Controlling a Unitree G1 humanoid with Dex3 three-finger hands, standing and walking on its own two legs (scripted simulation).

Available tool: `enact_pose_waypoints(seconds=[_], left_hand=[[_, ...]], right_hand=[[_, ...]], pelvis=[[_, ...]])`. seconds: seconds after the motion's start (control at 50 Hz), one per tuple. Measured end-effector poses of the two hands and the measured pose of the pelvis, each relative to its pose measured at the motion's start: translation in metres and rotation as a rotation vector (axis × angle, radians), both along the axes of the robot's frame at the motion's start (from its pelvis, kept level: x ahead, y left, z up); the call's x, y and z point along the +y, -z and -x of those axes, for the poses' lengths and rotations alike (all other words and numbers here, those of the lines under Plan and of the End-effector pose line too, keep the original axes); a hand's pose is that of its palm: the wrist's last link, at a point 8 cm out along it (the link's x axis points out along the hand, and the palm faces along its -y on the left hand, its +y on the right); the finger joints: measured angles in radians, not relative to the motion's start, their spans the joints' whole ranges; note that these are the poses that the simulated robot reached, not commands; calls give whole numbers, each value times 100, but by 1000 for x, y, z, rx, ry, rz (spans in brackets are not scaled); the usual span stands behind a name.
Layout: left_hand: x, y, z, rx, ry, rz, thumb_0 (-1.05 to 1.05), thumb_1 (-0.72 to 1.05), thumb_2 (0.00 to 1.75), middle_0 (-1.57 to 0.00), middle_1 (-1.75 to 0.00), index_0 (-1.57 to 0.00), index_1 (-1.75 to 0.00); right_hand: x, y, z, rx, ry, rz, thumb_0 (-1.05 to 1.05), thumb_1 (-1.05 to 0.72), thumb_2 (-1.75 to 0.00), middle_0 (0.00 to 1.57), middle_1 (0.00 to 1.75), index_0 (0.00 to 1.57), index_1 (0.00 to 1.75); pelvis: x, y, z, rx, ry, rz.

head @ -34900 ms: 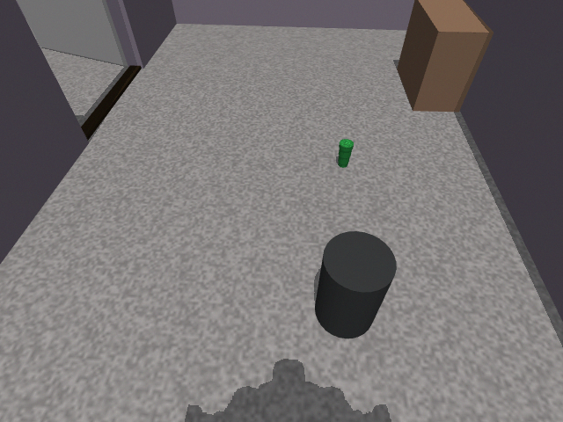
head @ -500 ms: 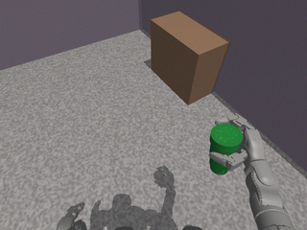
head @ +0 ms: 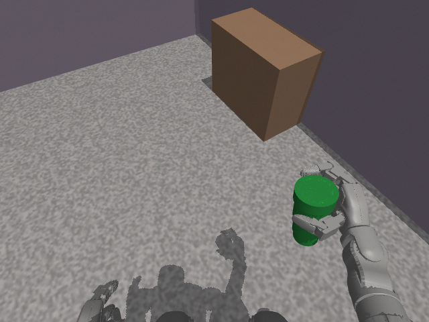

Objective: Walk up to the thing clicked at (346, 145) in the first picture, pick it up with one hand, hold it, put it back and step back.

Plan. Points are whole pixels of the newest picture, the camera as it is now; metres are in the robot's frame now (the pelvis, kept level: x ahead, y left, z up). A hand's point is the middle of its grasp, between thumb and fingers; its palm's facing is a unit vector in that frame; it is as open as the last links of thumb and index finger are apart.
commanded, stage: crouch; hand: right
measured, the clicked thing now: (310, 214) +0.31 -0.16 +0.00
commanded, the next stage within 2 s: lower in 1.70 s
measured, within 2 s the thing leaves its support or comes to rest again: neither
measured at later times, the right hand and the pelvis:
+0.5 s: hand (286, 230) +0.37 -0.17 -0.20, palm faces -0.02 +1.00 -0.02, open 10.5 cm; pelvis -0.03 +0.00 -0.18, yaw +2 degrees
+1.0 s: hand (273, 248) +0.39 -0.17 -0.40, palm faces +0.04 +1.00 -0.04, open 10.5 cm; pelvis -0.07 +0.00 -0.35, yaw +3 degrees
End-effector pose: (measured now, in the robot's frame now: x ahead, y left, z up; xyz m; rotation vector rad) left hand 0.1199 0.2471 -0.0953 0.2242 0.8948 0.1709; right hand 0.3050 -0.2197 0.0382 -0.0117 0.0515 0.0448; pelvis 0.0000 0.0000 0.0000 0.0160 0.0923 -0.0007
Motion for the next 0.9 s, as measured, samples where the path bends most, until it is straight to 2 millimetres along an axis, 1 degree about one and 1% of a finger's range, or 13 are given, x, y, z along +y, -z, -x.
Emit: enact_pose_waypoints(seconds=[0.06, 0.12, 0.18, 0.22, 0.3, 0.38, 0.46, 0.52, 0.6, 0.7, 0.78, 0.84, 0.9], left_hand=[[2, 6, 2, 6, 8, -5, 1, 90, 90, -20, -30, -20, -30], [5, 15, 6, 24, 19, -17, 1, 90, 90, -20, -30, -20, -30], [9, 30, 11, 50, 31, -33, 1, 89, 90, -20, -30, -20, -30], [13, 44, 16, 70, 39, -46, 1, 89, 90, -20, -30, -20, -30], [19, 81, 23, 112, 52, -74, 1, 90, 90, -20, -30, -20, -30], [22, 125, 29, 162, 60, -87, 1, 90, 90, -20, -30, -20, -30], [19, 170, 34, 207, 66, -75, 1, 90, 90, -20, -30, -20, -30], [14, 202, 37, 233, 73, -52, 1, 90, 90, -20, -30, -20, -30], [7, 240, 42, 264, 91, -22, 1, 91, 90, -20, -30, -20, -30], [4, 283, 52, 297, 124, -13, 1, 91, 90, -20, -30, -20, -30], [6, 313, 62, 320, 137, -30, 1, 91, 90, -20, -30, -21, -30], [10, 333, 71, 341, 134, -45, 1, 91, 90, -20, -30, -21, -30], [14, 350, 82, 367, 121, -55, 1, 92, 90, -20, -30, -20, -30]], right_hand=[[1, 18, -1, 20, 12, -16, 7, 44, -106, 83, 109, 67, 107], [1, 41, -3, 33, 17, -17, 7, 44, -106, 83, 110, 67, 107], [0, 68, -6, 39, 24, -17, 7, 43, -106, 83, 110, 66, 107], [-1, 89, -9, 35, 30, -18, 7, 43, -106, 83, 110, 66, 108], [-4, 133, -20, 8, 21, -9, 7, 43, -106, 83, 110, 66, 108], [-4, 176, -33, -18, 0, 11, 7, 43, -106, 83, 110, 66, 107], [-5, 217, -42, -25, 9, 12, 7, 43, -106, 83, 110, 66, 107], [-7, 246, -43, -14, 25, 12, 7, 43, -106, 82, 110, 66, 107], [-9, 285, -36, 9, 38, 16, 7, 43, -106, 82, 111, 66, 108], [-7, 337, -31, 24, 50, 13, 7, 42, -106, 82, 111, 65, 108], [-4, 375, -35, 12, 47, 14, 7, 42, -106, 82, 111, 66, 108], [-3, 398, -41, -3, 44, 23, 7, 42, -106, 82, 110, 66, 108], [-3, 414, -48, -16, 57, 23, 7, 42, -106, 82, 110, 66, 108]], pelvis=[[1, 6, 5, 25, -1, 1], [2, 17, 10, 65, -1, 2], [3, 32, 14, 120, -1, 1], [3, 46, 16, 167, 0, -1], [3, 83, 19, 261, 0, -9], [1, 124, 21, 343, -5, -17], [-1, 162, 25, 400, -14, -21], [-2, 186, 29, 428, -20, -21], [-3, 216, 38, 457, -22, -18], [-1, 256, 49, 477, -25, -17], [0, 289, 57, 475, -28, -20], [-1, 311, 62, 468, -33, -24], [-1, 330, 65, 461, -36, -27]])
